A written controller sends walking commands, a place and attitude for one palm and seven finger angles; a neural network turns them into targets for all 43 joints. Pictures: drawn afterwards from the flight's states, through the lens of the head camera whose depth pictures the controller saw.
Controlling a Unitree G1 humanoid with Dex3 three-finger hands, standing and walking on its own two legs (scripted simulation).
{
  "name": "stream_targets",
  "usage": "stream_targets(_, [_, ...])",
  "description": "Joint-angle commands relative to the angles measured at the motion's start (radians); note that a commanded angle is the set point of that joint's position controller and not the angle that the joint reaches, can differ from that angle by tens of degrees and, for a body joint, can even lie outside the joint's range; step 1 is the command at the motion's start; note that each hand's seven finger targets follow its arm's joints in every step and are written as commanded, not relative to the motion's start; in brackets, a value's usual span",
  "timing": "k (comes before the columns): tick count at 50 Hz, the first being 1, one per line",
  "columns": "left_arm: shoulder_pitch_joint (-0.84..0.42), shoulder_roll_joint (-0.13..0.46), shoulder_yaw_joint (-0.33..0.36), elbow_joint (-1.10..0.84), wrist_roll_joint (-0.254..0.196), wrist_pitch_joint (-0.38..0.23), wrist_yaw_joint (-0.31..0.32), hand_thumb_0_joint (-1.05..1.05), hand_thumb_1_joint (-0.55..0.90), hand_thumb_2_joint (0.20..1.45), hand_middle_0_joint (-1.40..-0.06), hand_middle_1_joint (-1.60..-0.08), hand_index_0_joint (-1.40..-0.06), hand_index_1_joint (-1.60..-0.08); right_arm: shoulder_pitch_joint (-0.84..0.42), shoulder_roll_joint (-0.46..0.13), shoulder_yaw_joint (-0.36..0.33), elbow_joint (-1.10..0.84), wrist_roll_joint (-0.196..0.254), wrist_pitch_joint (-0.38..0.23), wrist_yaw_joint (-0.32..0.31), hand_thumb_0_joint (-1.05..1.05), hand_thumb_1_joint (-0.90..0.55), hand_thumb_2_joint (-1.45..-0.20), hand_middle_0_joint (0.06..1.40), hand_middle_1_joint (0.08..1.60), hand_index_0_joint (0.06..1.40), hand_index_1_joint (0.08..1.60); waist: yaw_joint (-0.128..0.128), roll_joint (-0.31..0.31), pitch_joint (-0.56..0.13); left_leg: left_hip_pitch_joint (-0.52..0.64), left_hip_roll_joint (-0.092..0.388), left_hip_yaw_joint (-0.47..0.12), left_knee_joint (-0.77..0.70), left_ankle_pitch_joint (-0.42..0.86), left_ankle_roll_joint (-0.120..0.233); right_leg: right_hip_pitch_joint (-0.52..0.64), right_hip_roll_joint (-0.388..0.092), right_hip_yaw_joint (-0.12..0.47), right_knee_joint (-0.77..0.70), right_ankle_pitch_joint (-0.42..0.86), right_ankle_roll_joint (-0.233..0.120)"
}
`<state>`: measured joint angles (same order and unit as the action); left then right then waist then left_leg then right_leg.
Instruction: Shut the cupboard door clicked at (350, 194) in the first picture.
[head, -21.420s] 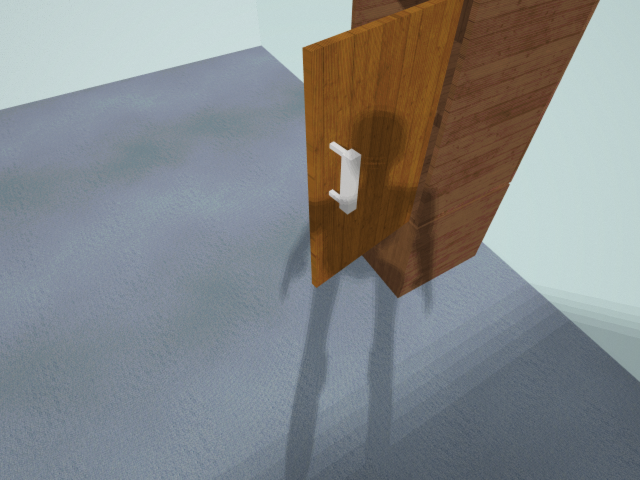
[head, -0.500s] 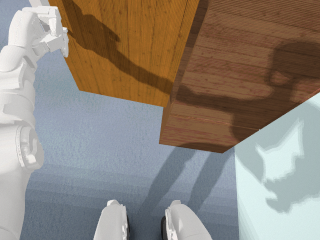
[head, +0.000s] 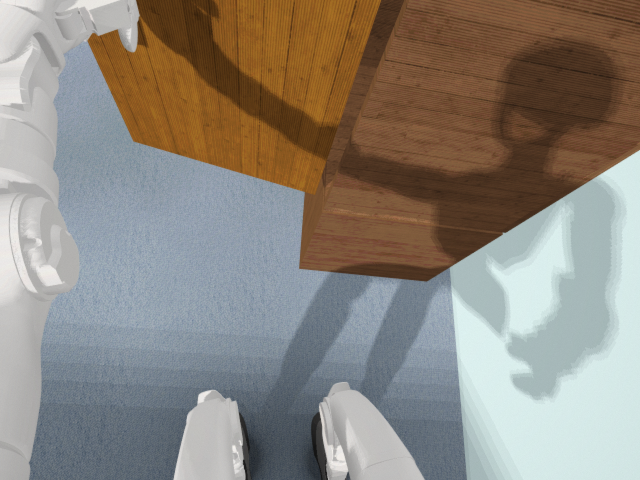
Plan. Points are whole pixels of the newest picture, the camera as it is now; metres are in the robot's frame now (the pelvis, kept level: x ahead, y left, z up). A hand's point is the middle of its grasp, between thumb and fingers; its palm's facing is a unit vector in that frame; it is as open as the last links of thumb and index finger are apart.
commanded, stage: push the door shut along its arc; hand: left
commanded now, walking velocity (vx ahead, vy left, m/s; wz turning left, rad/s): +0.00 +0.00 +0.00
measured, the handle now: out of the picture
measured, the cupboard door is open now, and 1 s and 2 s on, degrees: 80 77 77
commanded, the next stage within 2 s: pull the fist back off the door in 0.06 s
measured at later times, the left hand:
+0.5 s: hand (161, 5) +0.61 +0.10 +0.12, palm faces +0.00 -1.00 -0.02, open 3.1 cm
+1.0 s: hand (139, 69) +0.52 +0.12 +0.12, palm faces -0.01 -1.00 -0.03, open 3.1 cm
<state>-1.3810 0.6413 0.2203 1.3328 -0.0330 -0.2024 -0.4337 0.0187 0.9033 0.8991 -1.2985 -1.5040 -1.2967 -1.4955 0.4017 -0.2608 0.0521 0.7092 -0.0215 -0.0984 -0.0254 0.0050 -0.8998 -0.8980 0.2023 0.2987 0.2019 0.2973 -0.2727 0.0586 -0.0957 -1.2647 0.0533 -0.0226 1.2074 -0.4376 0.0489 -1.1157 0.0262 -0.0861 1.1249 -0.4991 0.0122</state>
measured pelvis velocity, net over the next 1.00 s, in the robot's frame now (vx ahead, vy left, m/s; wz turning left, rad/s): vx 0.04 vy -0.03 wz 0.03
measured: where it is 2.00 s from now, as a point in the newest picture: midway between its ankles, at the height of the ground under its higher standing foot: (285, 472)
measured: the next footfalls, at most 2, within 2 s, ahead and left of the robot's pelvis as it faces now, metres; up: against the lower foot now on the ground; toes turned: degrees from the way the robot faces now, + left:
none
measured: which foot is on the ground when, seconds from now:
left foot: down 0.00-1.00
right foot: down 0.00-1.00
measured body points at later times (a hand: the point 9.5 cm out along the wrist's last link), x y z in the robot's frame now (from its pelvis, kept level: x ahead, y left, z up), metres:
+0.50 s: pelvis +0.01 -0.02 +0.01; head +0.19 -0.01 +0.43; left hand +0.60 +0.15 +0.12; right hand -0.06 -0.24 -0.09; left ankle +0.05 +0.09 -0.63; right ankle +0.01 -0.14 -0.63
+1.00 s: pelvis +0.04 -0.03 +0.04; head +0.15 -0.02 +0.48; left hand +0.51 +0.17 +0.13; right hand +0.08 -0.30 -0.08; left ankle +0.05 +0.09 -0.63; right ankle +0.01 -0.14 -0.63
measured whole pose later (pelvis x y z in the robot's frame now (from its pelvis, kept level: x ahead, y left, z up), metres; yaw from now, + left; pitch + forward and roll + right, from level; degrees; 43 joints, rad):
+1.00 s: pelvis +0.04 -0.03 +0.04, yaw +2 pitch +20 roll -2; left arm -0.81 0.33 0.28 1.02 -0.09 -0.42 -0.14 0.02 0.90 0.90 -1.30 -1.50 -1.30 -1.50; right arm 0.35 -0.26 -0.02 0.65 -0.01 0.01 0.03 0.01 -0.90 -0.90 0.20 0.30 0.20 0.30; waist -0.14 0.04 -0.12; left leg -0.93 0.05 0.00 1.01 -0.43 0.00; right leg -0.82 0.03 -0.06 0.98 -0.51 -0.02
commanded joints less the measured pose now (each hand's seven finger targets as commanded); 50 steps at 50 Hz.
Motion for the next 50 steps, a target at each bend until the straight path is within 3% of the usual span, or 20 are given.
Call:
stream_targets(1, [-0.603,0.093,0.023,-0.183,-0.007,-0.039,0.006,0.000,0.900,0.900,-1.300,-1.500,-1.300,-1.500,0.238,-0.226,-0.077,-0.008,-0.006,-0.003,-0.018,0.000,-0.900,-0.900,0.200,0.300,0.200,0.300,-0.087,0.248,-0.553,0.796,0.015,-0.157,-0.101,0.342,-0.027,-0.144,0.041,-0.001,-0.126,0.204,-0.056])
stream_targets(8, [-0.625,0.226,0.082,-0.126,0.058,-0.045,0.032,0.000,0.900,0.900,-1.300,-1.500,-1.300,-1.500,0.258,-0.224,-0.055,-0.040,-0.020,0.016,-0.017,0.000,-0.900,-0.900,0.200,0.300,0.200,0.300,-0.095,0.232,-0.565,0.663,0.005,-0.122,-0.052,0.338,-0.012,-0.098,0.044,0.005,-0.095,0.218,-0.052])
stream_targets(9, [-0.588,0.278,0.301,-0.134,-0.018,-0.024,0.212,0.000,0.900,0.900,-1.300,-1.500,-1.300,-1.500,0.297,-0.203,-0.036,-0.073,-0.043,0.014,-0.004,0.000,-0.900,-0.900,0.200,0.300,0.200,0.300,-0.038,0.240,-0.564,0.605,0.019,-0.130,-0.074,0.359,-0.013,-0.028,0.033,0.009,-0.101,0.234,-0.049])
stream_targets(12, [-0.476,0.210,0.281,-0.161,0.026,-0.007,0.386,0.000,0.900,0.900,-1.300,-1.500,-1.300,-1.500,0.311,-0.197,-0.052,-0.108,-0.059,0.031,0.037,0.000,-0.900,-0.900,0.200,0.300,0.200,0.300,-0.031,0.144,-0.630,0.565,0.022,-0.110,-0.081,0.375,-0.017,0.047,0.035,0.002,-0.095,0.255,-0.023])
stream_targets(13, [-0.478,0.190,0.274,-0.218,0.055,-0.023,0.448,0.000,0.900,0.900,-1.300,-1.500,-1.300,-1.500,0.319,-0.191,-0.056,-0.114,-0.067,0.036,0.053,0.000,-0.900,-0.900,0.200,0.300,0.200,0.300,-0.023,0.168,-0.641,0.583,0.019,-0.100,-0.084,0.390,-0.017,0.051,0.035,0.005,-0.102,0.262,-0.020])
stream_targets(15, [-0.465,0.142,0.189,-0.310,0.141,-0.077,0.488,0.000,0.900,0.900,-1.300,-1.500,-1.300,-1.500,0.323,-0.187,-0.070,-0.107,-0.071,0.046,0.083,0.000,-0.900,-0.900,0.200,0.300,0.200,0.300,-0.026,0.210,-0.683,0.659,0.020,-0.104,-0.088,0.421,-0.024,0.043,0.038,0.010,-0.108,0.275,-0.025])
stream_targets(17, [-0.481,0.122,0.155,-0.415,0.160,-0.122,0.468,0.000,0.900,0.900,-1.300,-1.500,-1.300,-1.500,0.323,-0.191,-0.093,-0.093,-0.063,0.060,0.092,0.000,-0.900,-0.900,0.200,0.300,0.200,0.300,-0.025,0.240,-0.752,0.747,0.021,-0.112,-0.102,0.439,-0.031,0.070,0.042,0.020,-0.126,0.306,-0.033])
stream_targets(19, [-0.477,0.137,0.172,-0.393,0.111,-0.121,0.413,0.000,0.900,0.900,-1.300,-1.500,-1.300,-1.500,0.332,-0.201,-0.099,-0.082,-0.052,0.074,0.083,0.000,-0.900,-0.900,0.200,0.300,0.200,0.300,-0.034,0.202,-0.755,0.747,0.010,-0.099,-0.125,0.433,-0.025,0.150,0.048,0.029,-0.156,0.346,-0.033])
stream_targets(20, [-0.449,0.153,0.193,-0.366,0.089,-0.109,0.386,0.000,0.900,0.900,-1.300,-1.500,-1.300,-1.500,0.330,-0.201,-0.101,-0.076,-0.041,0.079,0.078,0.000,-0.900,-0.900,0.200,0.300,0.200,0.300,-0.020,0.183,-0.748,0.727,0.005,-0.088,-0.139,0.412,-0.024,0.192,0.050,0.034,-0.173,0.355,-0.032])
stream_targets(23, [-0.395,0.129,0.188,-0.320,0.051,-0.082,0.343,0.000,0.900,0.900,-1.300,-1.500,-1.300,-1.500,0.319,-0.187,-0.096,-0.076,-0.024,0.085,0.067,0.000,-0.900,-0.900,0.200,0.300,0.200,0.300,-0.007,0.146,-0.666,0.676,-0.008,-0.060,-0.173,0.363,-0.016,0.258,0.051,0.041,-0.214,0.363,-0.028])
stream_targets(25, [-0.334,0.130,0.201,-0.319,0.041,-0.099,0.346,0.000,0.900,0.900,-1.300,-1.500,-1.300,-1.500,0.310,-0.177,-0.090,-0.078,-0.022,0.083,0.064,0.000,-0.900,-0.900,0.200,0.300,0.200,0.300,0.012,0.169,-0.630,0.679,-0.010,-0.044,-0.182,0.378,-0.015,0.270,0.050,0.047,-0.225,0.382,-0.029])
stream_targets(28, [-0.193,0.121,0.215,-0.260,0.032,-0.125,0.356,0.000,0.900,0.900,-1.300,-1.500,-1.300,-1.500,0.302,-0.169,-0.086,-0.084,-0.025,0.088,0.063,0.000,-0.900,-0.900,0.200,0.300,0.200,0.300,0.022,0.076,-0.509,0.581,-0.016,-0.018,-0.198,0.350,-0.006,0.335,0.047,0.060,-0.245,0.408,-0.023])
stream_targets(30, [-0.141,0.043,0.164,-0.267,0.027,-0.153,0.351,0.000,0.900,0.900,-1.300,-1.500,-1.300,-1.500,0.290,-0.161,-0.091,-0.093,-0.025,0.086,0.068,0.000,-0.900,-0.900,0.200,0.300,0.200,0.300,0.023,0.070,-0.475,0.587,-0.023,-0.007,-0.209,0.351,-0.005,0.342,0.045,0.064,-0.255,0.430,-0.022])
stream_targets(31, [-0.073,0.029,0.157,-0.253,0.026,-0.157,0.342,0.000,0.900,0.900,-1.300,-1.500,-1.300,-1.500,0.283,-0.161,-0.094,-0.096,-0.024,0.090,0.071,0.000,-0.900,-0.900,0.200,0.300,0.200,0.300,0.039,0.064,-0.459,0.581,-0.026,-0.001,-0.213,0.355,-0.008,0.358,0.044,0.066,-0.256,0.445,-0.025])
stream_targets(36, [0.070,-0.040,0.128,-0.320,-0.037,-0.174,0.286,0.000,0.900,0.900,-1.300,-1.500,-1.300,-1.500,0.245,-0.163,-0.112,-0.121,-0.006,0.109,0.066,0.000,-0.900,-0.900,0.200,0.300,0.200,0.300,0.071,0.018,-0.469,0.617,-0.039,0.020,-0.236,0.402,-0.008,0.447,0.036,0.076,-0.269,0.561,-0.020])
stream_targets(38, [0.039,-0.071,0.109,-0.390,-0.064,-0.191,0.274,0.000,0.900,0.900,-1.300,-1.500,-1.300,-1.500,0.219,-0.159,-0.117,-0.125,0.000,0.111,0.062,0.000,-0.900,-0.900,0.200,0.300,0.200,0.300,0.069,0.024,-0.481,0.637,-0.043,0.024,-0.241,0.389,-0.007,0.459,0.031,0.081,-0.276,0.567,-0.016])
stream_targets(42, [-0.035,-0.057,0.113,-0.578,-0.084,-0.275,0.288,0.000,0.900,0.900,-1.300,-1.500,-1.300,-1.500,0.176,-0.150,-0.121,-0.114,0.007,0.100,0.051,0.000,-0.900,-0.900,0.200,0.300,0.200,0.300,0.091,0.106,-0.579,0.759,-0.041,0.011,-0.234,0.457,-0.014,0.456,0.027,0.083,-0.253,0.599,-0.021])
stream_targets(45, [-0.025,-0.080,0.092,-0.614,-0.078,-0.315,0.302,0.000,0.900,0.900,-1.300,-1.500,-1.300,-1.500,0.152,-0.145,-0.125,-0.094,0.010,0.088,0.045,0.000,-0.900,-0.900,0.200,0.300,0.200,0.300,0.095,0.124,-0.601,0.818,-0.039,0.000,-0.225,0.490,-0.018,0.429,0.025,0.076,-0.239,0.600,-0.022])
stream_targets(48, [0.094,-0.131,0.059,-0.548,-0.078,-0.295,0.296,0.000,0.900,0.900,-1.300,-1.500,-1.300,-1.500,0.126,-0.141,-0.123,-0.092,0.015,0.090,0.044,0.000,-0.900,-0.900,0.200,0.300,0.200,0.300,0.105,0.077,-0.545,0.806,-0.038,0.003,-0.245,0.474,-0.020,0.436,0.023,0.070,-0.250,0.589,-0.022])
stream_targets(50, [0.095,-0.133,0.054,-0.474,-0.076,-0.265,0.291,0.000,0.900,0.900,-1.300,-1.500,-1.300,-1.500,0.121,-0.145,-0.118,-0.087,0.024,0.095,0.040,0.000,-0.900,-0.900,0.200,0.300,0.200,0.300,0.091,0.023,-0.485,0.765,-0.037,0.003,-0.257,0.428,-0.017,0.414,0.023,0.068,-0.262,0.554,-0.017])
